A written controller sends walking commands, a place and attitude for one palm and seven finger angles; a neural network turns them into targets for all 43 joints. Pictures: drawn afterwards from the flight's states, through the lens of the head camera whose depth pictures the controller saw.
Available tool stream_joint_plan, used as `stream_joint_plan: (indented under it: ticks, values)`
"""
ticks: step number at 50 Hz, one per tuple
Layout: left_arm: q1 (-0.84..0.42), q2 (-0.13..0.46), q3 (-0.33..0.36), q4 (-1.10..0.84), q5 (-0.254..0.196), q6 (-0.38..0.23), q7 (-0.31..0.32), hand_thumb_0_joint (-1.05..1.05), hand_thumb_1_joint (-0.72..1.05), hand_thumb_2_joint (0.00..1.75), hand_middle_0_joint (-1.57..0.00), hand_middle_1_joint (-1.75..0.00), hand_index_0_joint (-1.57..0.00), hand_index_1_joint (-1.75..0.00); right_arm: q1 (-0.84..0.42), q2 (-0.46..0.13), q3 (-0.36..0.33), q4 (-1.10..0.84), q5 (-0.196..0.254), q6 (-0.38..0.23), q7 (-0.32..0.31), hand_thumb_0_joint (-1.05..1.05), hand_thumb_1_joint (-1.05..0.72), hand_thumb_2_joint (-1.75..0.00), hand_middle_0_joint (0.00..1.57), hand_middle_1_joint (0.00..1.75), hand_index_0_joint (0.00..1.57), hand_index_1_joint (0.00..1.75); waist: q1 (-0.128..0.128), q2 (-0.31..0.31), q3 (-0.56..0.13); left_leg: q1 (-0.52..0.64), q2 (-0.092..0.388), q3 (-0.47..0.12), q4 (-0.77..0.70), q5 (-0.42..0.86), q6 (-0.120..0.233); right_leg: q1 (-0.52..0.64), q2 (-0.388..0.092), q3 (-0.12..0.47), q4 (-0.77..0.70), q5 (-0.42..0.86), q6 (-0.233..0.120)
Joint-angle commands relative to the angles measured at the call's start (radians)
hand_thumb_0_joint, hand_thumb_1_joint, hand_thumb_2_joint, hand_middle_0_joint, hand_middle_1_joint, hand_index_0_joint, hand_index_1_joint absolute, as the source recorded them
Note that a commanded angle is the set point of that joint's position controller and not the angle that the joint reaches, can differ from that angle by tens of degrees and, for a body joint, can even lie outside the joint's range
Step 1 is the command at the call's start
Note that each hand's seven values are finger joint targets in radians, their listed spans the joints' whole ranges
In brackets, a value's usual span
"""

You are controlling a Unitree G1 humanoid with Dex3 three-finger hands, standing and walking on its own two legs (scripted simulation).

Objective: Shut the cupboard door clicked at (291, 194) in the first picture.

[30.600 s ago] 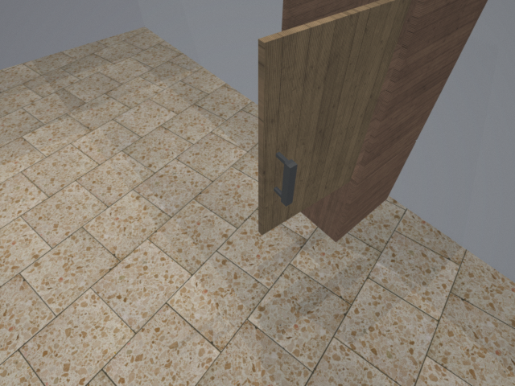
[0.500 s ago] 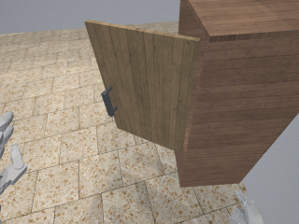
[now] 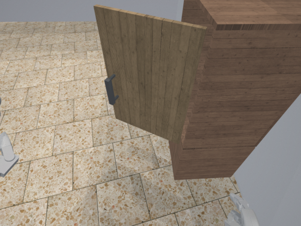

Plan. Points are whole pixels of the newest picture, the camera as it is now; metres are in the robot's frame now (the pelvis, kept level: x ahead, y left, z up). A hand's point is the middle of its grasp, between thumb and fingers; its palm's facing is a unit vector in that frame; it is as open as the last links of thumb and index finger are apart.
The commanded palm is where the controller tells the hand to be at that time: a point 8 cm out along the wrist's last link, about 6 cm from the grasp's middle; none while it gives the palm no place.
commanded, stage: step back with the hand held close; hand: left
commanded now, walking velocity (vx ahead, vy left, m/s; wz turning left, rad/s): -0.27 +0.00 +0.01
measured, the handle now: (112, 89) +0.68 +0.22 -0.08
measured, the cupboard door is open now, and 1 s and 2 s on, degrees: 60 60 60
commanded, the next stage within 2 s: stop stepping back and stand still in 1.36 s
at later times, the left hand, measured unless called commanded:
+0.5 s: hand (13, 172) +0.17 +0.26 +0.17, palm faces +0.45 -0.76 -0.47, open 7.4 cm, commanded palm +0.10 +0.29 +0.19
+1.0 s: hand (2, 209) +0.11 +0.23 +0.18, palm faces +0.41 -0.80 -0.44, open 7.4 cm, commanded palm +0.04 +0.28 +0.19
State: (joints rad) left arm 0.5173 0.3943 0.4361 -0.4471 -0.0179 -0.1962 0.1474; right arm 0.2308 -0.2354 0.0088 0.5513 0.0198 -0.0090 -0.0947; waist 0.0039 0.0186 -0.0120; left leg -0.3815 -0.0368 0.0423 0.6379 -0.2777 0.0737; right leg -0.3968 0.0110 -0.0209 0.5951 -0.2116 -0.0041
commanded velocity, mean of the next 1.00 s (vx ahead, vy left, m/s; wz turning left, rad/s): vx -0.40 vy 0.00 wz -0.04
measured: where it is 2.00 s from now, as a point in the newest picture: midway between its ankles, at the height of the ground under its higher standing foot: outside the picture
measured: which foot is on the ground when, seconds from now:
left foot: down 0.00-1.00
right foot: down 0.00-0.62, up 0.64-0.68, down 0.70-1.00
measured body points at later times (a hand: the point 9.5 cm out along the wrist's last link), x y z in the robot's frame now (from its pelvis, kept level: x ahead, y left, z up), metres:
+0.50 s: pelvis -0.03 -0.01 -0.01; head -0.02 +0.01 +0.44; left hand +0.14 +0.29 +0.20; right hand +0.14 -0.25 -0.08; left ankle +0.04 +0.08 -0.72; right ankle +0.06 -0.12 -0.72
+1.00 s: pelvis -0.08 -0.02 +0.00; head -0.07 +0.00 +0.45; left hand +0.09 +0.27 +0.20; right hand +0.11 -0.25 -0.07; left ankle +0.04 +0.08 -0.72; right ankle -0.05 -0.14 -0.72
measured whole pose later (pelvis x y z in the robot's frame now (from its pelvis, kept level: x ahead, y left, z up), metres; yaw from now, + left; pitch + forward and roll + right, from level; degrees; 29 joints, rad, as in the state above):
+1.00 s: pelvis -0.08 -0.02 +0.00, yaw +3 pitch +2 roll -3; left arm 0.53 0.43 0.40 -0.53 -0.03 -0.27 0.14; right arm 0.17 -0.19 0.00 0.62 0.01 -0.07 -0.07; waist -0.02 0.00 -0.03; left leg -0.53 0.02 0.01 0.60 -0.21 0.01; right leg -0.34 0.10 0.09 0.56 -0.26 -0.01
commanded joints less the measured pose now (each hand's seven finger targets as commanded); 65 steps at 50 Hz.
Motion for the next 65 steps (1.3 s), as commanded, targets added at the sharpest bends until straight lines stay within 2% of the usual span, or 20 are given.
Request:
stream_joint_plan:
  ticks: [1,6,11,16,22,25,28,32,34,36,39,43,45,49,51,54,57,58,61,65]
  values:
    - [-0.082,0.202,0.118,-0.240,-0.004,-0.085,0.031,0.00,0.90,0.90,-0.20,-0.30,-0.20,-0.30,-0.085,-0.139,-0.063,-0.144,-0.011,-0.073,-0.003,0.00,-0.90,-0.90,0.20,0.30,0.20,0.30,-0.019,0.000,-0.054,-0.316,0.107,-0.171,-0.198,-0.340,0.014,0.276,-0.099,0.210,-0.084,-0.054,-0.033]
    - [-0.034,0.225,0.141,-0.242,-0.009,-0.110,0.046,0.00,0.90,0.90,-0.20,-0.30,-0.20,-0.30,-0.087,-0.131,-0.059,-0.127,-0.015,-0.085,0.003,0.00,-0.90,-0.90,0.20,0.30,0.20,0.30,-0.020,0.007,-0.064,-0.266,0.111,-0.180,-0.203,-0.264,0.003,0.218,-0.097,0.185,-0.109,-0.058,-0.035]
    - [-0.008,0.222,0.175,-0.231,0.002,-0.128,0.042,0.00,0.90,0.90,-0.20,-0.30,-0.20,-0.30,-0.096,-0.147,-0.066,-0.126,-0.016,-0.102,-0.005,0.00,-0.90,-0.90,0.20,0.30,0.20,0.30,-0.009,0.127,-0.097,-0.508,0.219,-0.266,-0.370,-0.359,0.054,0.487,0.014,0.085,0.134,0.143,0.012]
    - [-0.001,0.211,0.170,-0.234,0.002,-0.123,0.026,0.00,0.90,0.90,-0.20,-0.30,-0.20,-0.30,-0.095,-0.147,-0.075,-0.124,-0.015,-0.108,0.000,0.00,-0.90,-0.90,0.20,0.30,0.20,0.30,-0.010,0.074,-0.117,-0.523,0.207,-0.243,-0.308,-0.335,0.053,0.503,0.016,0.131,0.170,0.249,0.008]
    - [-0.053,0.218,0.148,-0.263,0.004,-0.121,0.027,0.00,0.90,0.90,-0.20,-0.30,-0.20,-0.30,-0.085,-0.129,-0.072,-0.114,-0.018,-0.102,0.009,0.00,-0.90,-0.90,0.20,0.30,0.20,0.30,-0.023,-0.020,-0.096,-0.413,0.106,-0.164,-0.131,-0.360,0.005,0.303,-0.113,0.318,-0.028,0.103,-0.049]
    - [-0.041,0.256,0.170,-0.277,-0.006,-0.125,0.041,0.00,0.90,0.90,-0.20,-0.30,-0.20,-0.30,-0.074,-0.118,-0.074,-0.100,-0.023,-0.090,0.018,0.00,-0.90,-0.90,0.20,0.30,0.20,0.30,-0.031,-0.055,-0.101,-0.228,0.069,-0.144,-0.068,-0.227,-0.025,0.121,-0.165,0.334,-0.159,-0.007,-0.080]
    - [-0.001,0.248,0.168,-0.280,-0.010,-0.137,0.046,0.00,0.90,0.90,-0.20,-0.30,-0.20,-0.30,-0.083,-0.116,-0.069,-0.106,-0.017,-0.085,0.014,0.00,-0.90,-0.90,0.20,0.30,0.20,0.30,-0.035,-0.006,-0.121,-0.194,0.101,-0.166,-0.158,-0.230,-0.007,0.123,-0.095,0.219,-0.134,-0.057,-0.039]
    - [0.002,0.213,0.183,-0.254,0.003,-0.142,0.038,0.00,0.90,0.90,-0.20,-0.30,-0.20,-0.30,-0.106,-0.146,-0.075,-0.115,-0.016,-0.104,-0.006,0.00,-0.90,-0.90,0.20,0.30,0.20,0.30,-0.015,0.199,-0.121,-0.552,0.279,-0.315,-0.430,-0.474,0.069,0.479,0.065,0.077,0.204,0.097,0.021]
    - [-0.024,0.216,0.184,-0.253,0.003,-0.134,0.025,0.00,0.90,0.90,-0.20,-0.30,-0.20,-0.30,-0.107,-0.145,-0.086,-0.116,-0.017,-0.117,-0.007,0.00,-0.90,-0.90,0.20,0.30,0.20,0.30,-0.010,0.185,-0.099,-0.567,0.333,-0.338,-0.444,-0.490,0.085,0.488,0.094,0.075,0.268,0.041,0.028]
    - [-0.005,0.200,0.165,-0.234,-0.009,-0.129,0.015,0.00,0.90,0.90,-0.20,-0.30,-0.20,-0.30,-0.107,-0.136,-0.084,-0.108,-0.023,-0.127,-0.007,0.00,-0.90,-0.90,0.20,0.30,0.20,0.30,-0.008,0.097,-0.084,-0.452,0.309,-0.310,-0.376,-0.326,0.073,0.398,0.081,0.101,0.197,0.043,0.017]
    - [-0.054,0.172,0.122,-0.249,-0.012,-0.137,0.007,0.00,0.90,0.90,-0.20,-0.30,-0.20,-0.30,-0.107,-0.137,-0.078,-0.078,-0.029,-0.140,0.004,0.00,-0.90,-0.90,0.20,0.30,0.20,0.30,-0.015,0.106,-0.073,-0.361,0.267,-0.248,-0.324,-0.265,0.045,0.325,0.053,0.148,0.083,0.067,0.001]
    - [-0.109,0.211,0.099,-0.320,-0.024,-0.151,0.020,0.00,0.90,0.90,-0.20,-0.30,-0.20,-0.30,-0.100,-0.106,-0.078,-0.058,-0.018,-0.150,0.007,0.00,-0.90,-0.90,0.20,0.30,0.20,0.30,-0.026,0.070,-0.244,0.011,0.165,-0.114,-0.154,0.131,-0.029,0.157,-0.034,0.231,-0.054,0.296,-0.016]
    - [-0.052,0.268,0.147,-0.317,-0.028,-0.144,0.026,0.00,0.90,0.90,-0.20,-0.30,-0.20,-0.30,-0.107,-0.097,-0.080,-0.065,-0.016,-0.135,0.009,0.00,-0.90,-0.90,0.20,0.30,0.20,0.30,-0.027,-0.007,-0.270,0.072,0.118,-0.068,-0.088,0.094,-0.057,0.097,-0.088,0.278,-0.141,0.250,-0.028]
    - [0.013,0.287,0.164,-0.260,-0.027,-0.132,0.035,0.00,0.90,0.90,-0.20,-0.30,-0.20,-0.30,-0.134,-0.075,-0.068,-0.083,-0.019,-0.094,0.014,0.00,-0.90,-0.90,0.20,0.30,0.20,0.30,-0.031,-0.081,-0.126,0.084,0.045,-0.045,0.050,-0.042,-0.096,-0.114,-0.206,0.366,-0.328,-0.040,-0.103]
    - [0.039,0.280,0.166,-0.212,-0.023,-0.119,0.041,0.00,0.90,0.90,-0.20,-0.30,-0.20,-0.30,-0.127,-0.069,-0.065,-0.078,-0.026,-0.069,0.010,0.00,-0.90,-0.90,0.20,0.30,0.20,0.30,-0.038,-0.095,-0.095,0.100,0.045,-0.060,0.041,0.030,-0.094,-0.140,-0.200,0.319,-0.320,0.040,-0.102]
    - [0.007,0.264,0.140,-0.188,-0.028,-0.119,0.035,0.00,0.90,0.90,-0.20,-0.30,-0.20,-0.30,-0.130,-0.101,-0.066,-0.096,-0.011,-0.060,0.000,0.00,-0.90,-0.90,0.20,0.30,0.20,0.30,-0.036,-0.008,-0.040,0.059,0.098,-0.127,-0.158,0.023,-0.063,-0.099,-0.050,0.189,-0.273,-0.078,-0.032]
    - [0.021,0.237,0.157,-0.190,-0.026,-0.131,0.020,0.00,0.90,0.90,-0.20,-0.30,-0.20,-0.30,-0.130,-0.155,-0.079,-0.115,-0.004,-0.093,-0.010,0.00,-0.90,-0.90,0.20,0.30,0.20,0.30,-0.020,0.240,-0.088,-0.304,0.319,-0.376,-0.574,-0.514,0.036,0.332,0.140,0.043,0.090,-0.121,0.026]
    - [0.013,0.229,0.159,-0.201,-0.023,-0.126,0.013,0.00,0.90,0.90,-0.20,-0.30,-0.20,-0.30,-0.137,-0.156,-0.084,-0.114,-0.016,-0.102,-0.012,0.00,-0.90,-0.90,0.20,0.30,0.20,0.30,-0.009,0.263,-0.099,-0.386,0.386,-0.434,-0.620,-0.573,0.059,0.411,0.146,0.044,0.215,-0.102,0.022]
    - [-0.009,0.212,0.119,-0.271,-0.031,-0.108,0.004,0.00,0.90,0.90,-0.20,-0.30,-0.20,-0.30,-0.148,-0.124,-0.081,-0.106,-0.027,-0.121,0.002,0.00,-0.90,-0.90,0.20,0.30,0.20,0.30,0.008,0.166,-0.142,-0.231,0.345,-0.293,-0.523,-0.342,0.041,0.313,0.109,0.042,0.213,-0.214,-0.001]
    - [-0.010,0.216,0.092,-0.349,-0.057,-0.097,0.025,0.00,0.90,0.90,-0.20,-0.30,-0.20,-0.30,-0.119,-0.093,-0.072,-0.050,-0.034,-0.143,0.023,0.00,-0.90,-0.90,0.20,0.30,0.20,0.30,-0.004,0.228,-0.215,0.105,0.295,-0.166,-0.454,-0.122,-0.068,0.179,0.052,0.005,-0.116,-0.264,-0.029]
